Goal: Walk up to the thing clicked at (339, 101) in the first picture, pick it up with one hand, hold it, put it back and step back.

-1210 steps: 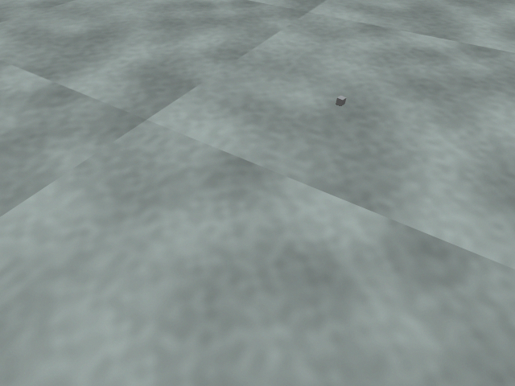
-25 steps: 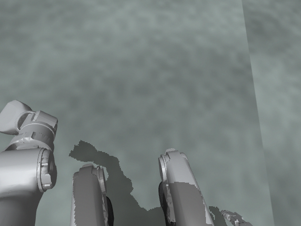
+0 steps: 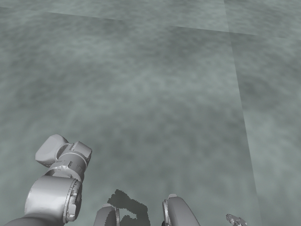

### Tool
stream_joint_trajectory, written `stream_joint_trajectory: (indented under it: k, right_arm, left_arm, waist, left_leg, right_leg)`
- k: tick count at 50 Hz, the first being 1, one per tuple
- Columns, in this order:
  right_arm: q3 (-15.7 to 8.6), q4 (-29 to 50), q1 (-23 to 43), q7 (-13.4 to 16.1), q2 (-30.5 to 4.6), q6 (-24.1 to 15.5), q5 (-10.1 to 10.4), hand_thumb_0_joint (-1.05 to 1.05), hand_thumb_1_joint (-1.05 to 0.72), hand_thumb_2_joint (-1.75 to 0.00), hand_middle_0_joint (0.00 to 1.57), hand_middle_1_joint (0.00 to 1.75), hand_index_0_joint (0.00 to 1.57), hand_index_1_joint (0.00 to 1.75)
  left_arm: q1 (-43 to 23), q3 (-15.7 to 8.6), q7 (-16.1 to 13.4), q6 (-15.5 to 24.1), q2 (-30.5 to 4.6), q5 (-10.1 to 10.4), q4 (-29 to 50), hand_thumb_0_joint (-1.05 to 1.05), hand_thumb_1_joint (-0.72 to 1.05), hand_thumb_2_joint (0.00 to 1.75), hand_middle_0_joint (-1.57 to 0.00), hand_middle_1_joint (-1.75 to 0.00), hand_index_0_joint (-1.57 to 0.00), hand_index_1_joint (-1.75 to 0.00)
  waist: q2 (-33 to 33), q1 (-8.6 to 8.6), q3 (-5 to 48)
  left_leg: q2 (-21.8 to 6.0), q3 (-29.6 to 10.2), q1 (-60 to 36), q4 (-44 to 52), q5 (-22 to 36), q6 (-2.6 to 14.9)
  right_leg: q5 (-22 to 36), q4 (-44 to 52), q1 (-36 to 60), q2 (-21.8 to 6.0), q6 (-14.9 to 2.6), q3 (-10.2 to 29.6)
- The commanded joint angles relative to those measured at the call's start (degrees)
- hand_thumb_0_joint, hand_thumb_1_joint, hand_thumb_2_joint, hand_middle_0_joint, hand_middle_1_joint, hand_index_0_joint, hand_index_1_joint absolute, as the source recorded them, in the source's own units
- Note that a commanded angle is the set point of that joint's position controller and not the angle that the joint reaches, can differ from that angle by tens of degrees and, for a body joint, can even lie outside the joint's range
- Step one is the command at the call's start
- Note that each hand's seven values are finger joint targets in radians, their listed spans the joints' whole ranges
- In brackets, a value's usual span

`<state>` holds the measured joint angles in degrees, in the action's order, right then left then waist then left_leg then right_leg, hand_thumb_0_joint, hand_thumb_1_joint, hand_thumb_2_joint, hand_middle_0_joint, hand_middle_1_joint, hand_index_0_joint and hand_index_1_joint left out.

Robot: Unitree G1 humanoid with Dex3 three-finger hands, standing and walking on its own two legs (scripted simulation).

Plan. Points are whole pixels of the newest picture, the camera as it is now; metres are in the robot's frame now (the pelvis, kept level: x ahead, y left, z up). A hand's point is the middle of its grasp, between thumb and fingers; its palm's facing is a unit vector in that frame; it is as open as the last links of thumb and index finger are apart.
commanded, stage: lift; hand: left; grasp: from above
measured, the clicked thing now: (63, 163) +0.37 +0.25 -0.12
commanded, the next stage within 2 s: hold in 0.50 s
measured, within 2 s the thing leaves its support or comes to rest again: neither
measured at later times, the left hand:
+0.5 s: hand (52, 147) +0.36 +0.23 +0.02, palm faces -0.19 -0.40 -0.90, open 5.5 cm
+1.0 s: hand (43, 139) +0.36 +0.23 +0.06, palm faces -0.16 -0.41 -0.90, open 5.4 cm
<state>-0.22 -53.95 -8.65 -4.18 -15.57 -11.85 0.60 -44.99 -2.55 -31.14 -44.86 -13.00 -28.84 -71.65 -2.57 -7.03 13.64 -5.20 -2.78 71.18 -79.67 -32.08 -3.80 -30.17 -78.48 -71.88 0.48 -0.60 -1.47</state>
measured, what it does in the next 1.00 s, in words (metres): rises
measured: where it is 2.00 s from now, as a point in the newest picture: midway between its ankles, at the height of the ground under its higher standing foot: outside the picture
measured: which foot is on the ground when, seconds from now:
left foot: down 0.00-1.00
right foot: down 0.00-1.00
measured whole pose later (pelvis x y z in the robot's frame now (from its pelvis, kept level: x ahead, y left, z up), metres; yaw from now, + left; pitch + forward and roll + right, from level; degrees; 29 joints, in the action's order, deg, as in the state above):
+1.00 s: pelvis +0.04 +0.01 +0.11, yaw +1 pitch +9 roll +0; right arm -0.6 -51.4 -9.9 -6.8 -15.7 -8.2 0.0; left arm -39.0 1.5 -31.1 -50.7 -6.9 -26.5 -64.7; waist -1.7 -2.8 6.4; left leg -3.5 0.4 32.3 -45.3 -22.1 -2.6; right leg -21.3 -45.6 -33.5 -1.1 0.5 -0.3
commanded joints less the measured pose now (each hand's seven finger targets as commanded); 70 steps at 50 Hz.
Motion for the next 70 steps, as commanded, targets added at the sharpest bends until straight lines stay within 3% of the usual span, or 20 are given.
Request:
stream_joint_trajectory:
  k: [1, 7, 10, 11, 12, 14, 15, 18, 22, 28, 30, 33, 41, 42, 49, 57, 60, 65, 67, 70]
  right_arm:
    - [-2.5, 2.6, -3.4, 0.2, -8.3, -1.7, -0.3, 0.0, -0.88, -0.89, 0.2, 0.3, 0.2, 0.3]
    - [-3.2, 3.9, -3.6, -1.0, -8.4, -0.8, -1.1, 0.0, -0.88, -0.89, 0.2, 0.3, 0.2, 0.3]
    - [-3.3, 4.2, -4.7, -1.4, -8.7, -0.3, -1.2, 0.0, -0.88, -0.89, 0.2, 0.3, 0.2, 0.3]
    - [-3.5, 4.5, -4.4, -1.3, -9.2, -0.1, -1.1, 0.0, -0.88, -0.89, 0.2, 0.3, 0.2, 0.3]
    - [-3.4, 4.3, -4.1, -1.3, -8.9, 0.1, -1.1, 0.0, -0.88, -0.89, 0.2, 0.3, 0.2, 0.3]
    - [-3.4, 4.7, -4.3, -1.1, -9.3, 0.4, -0.8, 0.0, -0.88, -0.89, 0.2, 0.3, 0.2, 0.3]
    - [-3.3, 5.2, -4.1, -1.0, -9.3, 0.6, -0.7, 0.0, -0.87, -0.89, 0.2, 0.3, 0.2, 0.3]
    - [-3.4, 4.9, -4.0, -0.8, -9.0, 0.7, -0.2, 0.0, -0.87, -0.89, 0.2, 0.3, 0.2, 0.3]
    - [-3.0, 5.5, -3.7, -0.9, -8.8, 0.5, 0.0, 0.0, -0.87, -0.89, 0.2, 0.3, 0.2, 0.3]
    - [-3.2, 5.4, -3.0, -1.6, -8.9, 0.2, -0.5, 0.0, -0.88, -0.89, 0.2, 0.3, 0.2, 0.3]
    - [-3.2, 5.6, -1.9, -1.9, -8.8, 0.3, -0.5, 0.0, -0.88, -0.89, 0.2, 0.3, 0.2, 0.3]
    - [-3.1, 6.2, -1.3, -2.2, -8.7, 0.4, -0.3, 0.0, -0.89, -0.89, 0.2, 0.3, 0.2, 0.3]
    - [-2.7, 7.7, -0.7, -2.2, -8.8, 1.2, -0.4, 0.0, -0.88, -0.89, 0.2, 0.3, 0.2, 0.3]
    - [-2.9, 7.7, -0.6, -2.1, -8.9, 1.4, -0.3, 0.0, -0.88, -0.89, 0.2, 0.3, 0.2, 0.3]
    - [-2.7, 8.2, 0.8, -2.2, -8.9, 1.5, -0.3, 0.0, -0.88, -0.89, 0.2, 0.3, 0.2, 0.3]
    - [-3.1, 8.6, 0.2, -2.6, -9.1, 2.2, -0.1, 0.0, -0.89, -0.89, 0.2, 0.3, 0.2, 0.3]
    - [-2.8, 8.9, 0.8, -2.7, -8.9, 2.2, 0.1, 0.0, -0.89, -0.89, 0.2, 0.3, 0.2, 0.3]
    - [-3.1, 9.6, 1.5, -2.8, -9.1, 2.5, 0.2, 0.0, -0.89, -0.9, 0.2, 0.3, 0.2, 0.3]
    - [-2.7, 9.6, 1.6, -2.9, -8.7, 2.6, 0.3, 0.0, -0.89, -0.9, 0.2, 0.3, 0.2, 0.3]
    - [-3.0, 9.6, 2.2, -2.8, -8.9, 2.6, 0.1, 0.0, -0.89, -0.89, 0.2, 0.3, 0.2, 0.3]
  left_arm:
    - [-23.1, 1.1, -3.8, -0.1, -10.1, -2.0, 5.9, 0.0, 0.78, 0.49, -1.17, -0.38, -1.16, -0.39]
    - [-20.7, 0.7, -5.6, -1.1, -9.1, -1.1, 9.1, 0.0, 0.84, 0.51, -1.17, -0.45, -1.18, -0.45]
    - [-22.9, 0.8, -5.7, -1.8, -9.0, 0.1, 13.4, 0.0, 0.87, 0.54, -1.18, -0.5, -1.19, -0.49]
    - [-23.1, 0.0, -5.7, -2.0, -10.9, 0.1, 14.2, 0.0, 0.85, 0.54, -1.18, -0.47, -1.18, -0.47]
    - [-22.4, 0.7, -5.3, -2.5, -9.6, 0.4, 14.2, 0.0, 0.85, 0.52, -1.16, -0.48, -1.17, -0.47]
    - [-21.9, 1.2, -4.3, -3.1, -9.9, 0.1, 15.0, 0.0, 0.85, 0.52, -1.16, -0.47, -1.17, -0.46]
    - [-22.7, 1.2, -4.0, -3.2, -10.9, -0.3, 16.8, 0.0, 0.85, 0.5, -1.16, -0.46, -1.17, -0.45]
    - [-20.7, 3.0, -2.8, -3.6, -9.2, -2.0, 15.5, 0.0, 0.83, 0.47, -1.14, -0.45, -1.15, -0.44]
    - [-18.2, 3.9, -2.1, -4.5, -6.3, -1.3, 14.0, 0.0, 0.86, 0.45, -1.14, -0.48, -1.16, -0.46]
    - [-20.1, 3.3, -3.0, -5.2, -5.3, -0.6, 11.9, 0.0, 0.85, 0.49, -1.13, -0.53, -1.15, -0.51]
    - [-19.8, 3.3, -3.0, -5.1, -5.2, -0.5, 11.7, 0.0, 0.88, 0.54, -1.16, -0.52, -1.17, -0.51]
    - [-21.1, 4.3, -2.5, -4.7, -4.9, -1.5, 13.6, 0.0, 0.91, 0.45, -1.2, -0.44, -1.2, -0.44]
    - [-19.9, 5.8, -2.7, -4.3, -3.6, -2.6, 17.2, 0.0, 0.88, 0.39, -1.16, -0.44, -1.17, -0.43]
    - [-20.0, 5.3, -2.9, -4.5, -4.7, -2.6, 17.7, 0.0, 0.87, 0.41, -1.15, -0.45, -1.16, -0.44]
    - [-20.3, 5.5, -3.2, -5.8, -3.6, -1.0, 16.9, 0.0, 0.86, 0.45, -1.15, -0.46, -1.15, -0.46]
    - [-20.0, 4.9, -2.5, -6.5, -4.6, -1.6, 17.4, 0.0, 0.84, 0.44, -1.14, -0.44, -1.13, -0.45]
    - [-19.2, 5.8, -2.3, -7.0, -3.9, -1.4, 18.0, 0.0, 0.85, 0.45, -1.16, -0.44, -1.14, -0.45]
    - [-18.5, 5.1, -2.1, -7.7, -4.7, -1.2, 20.2, 0.0, 0.81, 0.44, -1.13, -0.41, -1.12, -0.43]
    - [-20.3, 6.5, -1.8, -8.1, -3.1, -1.5, 21.1, 0.0, 0.77, 0.44, -1.1, -0.42, -1.08, -0.44]
    - [-19.5, 5.4, -1.7, -8.4, -4.6, -1.6, 20.8, 0.0, 0.82, 0.46, -1.14, -0.42, -1.12, -0.44]
  waist:
    - [-0.1, -0.76, 18.4]
    - [-0.9, 1.26, 19.7]
    - [0.0, 0.63, 21.6]
    - [0.0, 1.48, 22.0]
    - [0.0, 1.32, 22.0]
    - [0.6, 1.01, 22.0]
    - [0.3, 1.85, 21.5]
    - [1.1, 1.65, 18.7]
    - [2.3, 1.97, 16.0]
    - [1.8, 2.75, 11.3]
    - [1.4, 3.01, 11.1]
    - [2.1, 2.74, 11.9]
    - [0.6, 3.53, 13.2]
    - [0.4, 3.98, 13.2]
    - [2.4, 3.91, 10.0]
    - [3.4, 4.51, 12.4]
    - [3.3, 4.54, 10.8]
    - [3.3, 5.41, 12.6]
    - [3.2, 4.23, 11.9]
    - [2.0, 5.38, 11.4]
  left_leg:
    - [3.8, 3.9, -15.4, 12.5, 9.4, 3.31]
    - [4.1, 4.8, -22.7, 17.6, 15.5, 2.88]
    - [4.1, 4.8, -25.4, 19.5, 17.3, 2.97]
    - [4.3, 5.2, -26.5, 20.2, 17.4, 2.95]
    - [4.3, 5.2, -27.4, 20.9, 18.1, 2.86]
    - [4.3, 5.0, -29.4, 23.0, 18.7, 2.84]
    - [4.5, 5.1, -30.1, 24.1, 18.8, 2.9]
    - [4.7, 5.0, -32.5, 27.4, 18.9, 2.81]
    - [4.8, 4.6, -35.0, 30.7, 18.8, 2.8]
    - [5.1, 5.3, -37.1, 33.9, 18.1, 2.66]
    - [5.1, 5.3, -39.1, 35.2, 18.1, 2.56]
    - [5.0, 5.0, -41.6, 36.7, 19.2, 2.69]
    - [4.9, 4.7, -46.6, 39.1, 23.3, 2.36]
    - [5.0, 5.0, -46.8, 39.1, 23.8, 2.4]
    - [5.3, 5.0, -47.1, 40.4, 22.7, 2.67]
    - [5.8, 5.5, -47.7, 40.1, 28.4, 2.94]
    - [5.9, 5.6, -48.3, 41.1, 27.3, 3.12]
    - [5.9, 5.8, -49.5, 41.6, 29.6, 3.05]
    - [6.0, 5.6, -50.2, 42.0, 29.4, 3.24]
    - [5.8, 5.8, -50.2, 42.7, 29.0, 2.96]
  right_leg:
    - [8.4, 18.1, 20.3, 1.8, 0.74, 1.3]
    - [15.2, 22.0, 28.6, 1.9, 0.7, 0.6]
    - [17.5, 24.0, 32.3, 1.9, 1.11, 1.0]
    - [17.3, 25.1, 34.1, 1.8, 1.18, 1.3]
    - [18.2, 25.6, 34.6, 1.8, 1.2, 1.3]
    - [18.9, 26.8, 36.3, 1.7, 1.37, 1.1]
    - [19.2, 27.8, 37.3, 1.6, 1.29, 1.0]
    - [18.6, 30.1, 38.7, 1.7, 1.35, 0.8]
    - [17.9, 32.7, 40.3, 1.6, 1.25, 0.3]
    - [17.3, 35.6, 41.0, 1.3, 1.06, 0.5]
    - [17.4, 36.5, 42.1, 1.4, 1.12, 0.4]
    - [18.9, 37.3, 44.3, 1.5, 1.19, 0.1]
    - [23.0, 37.2, 46.9, 1.4, 0.47, -0.6]
    - [23.4, 37.4, 47.3, 1.4, 0.45, -0.5]
    - [23.1, 39.4, 49.0, 1.2, 0.85, -0.4]
    - [31.9, 38.9, 52.7, 0.9, 1.01, 0.0]
    - [30.2, 40.3, 53.0, 0.9, 1.02, -0.2]
    - [32.6, 40.1, 55.2, 0.9, 0.88, -0.2]
    - [33.6, 40.9, 55.0, 0.8, 1.1, 0.1]
    - [30.9, 40.9, 54.9, 1.0, 0.8, -0.1]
